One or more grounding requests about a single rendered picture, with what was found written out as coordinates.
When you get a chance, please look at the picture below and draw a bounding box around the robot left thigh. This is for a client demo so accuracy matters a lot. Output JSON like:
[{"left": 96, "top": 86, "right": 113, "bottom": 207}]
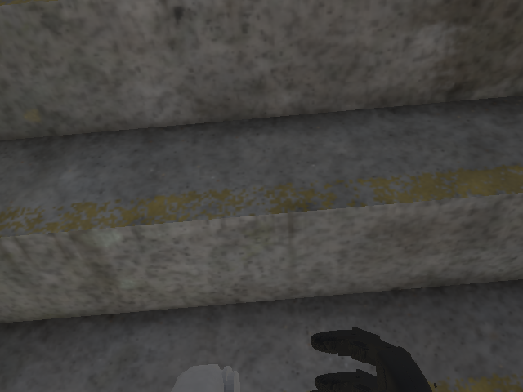
[{"left": 171, "top": 364, "right": 240, "bottom": 392}]

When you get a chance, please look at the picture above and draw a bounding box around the right robot hand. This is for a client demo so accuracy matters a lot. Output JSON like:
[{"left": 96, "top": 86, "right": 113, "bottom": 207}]
[{"left": 310, "top": 327, "right": 437, "bottom": 392}]

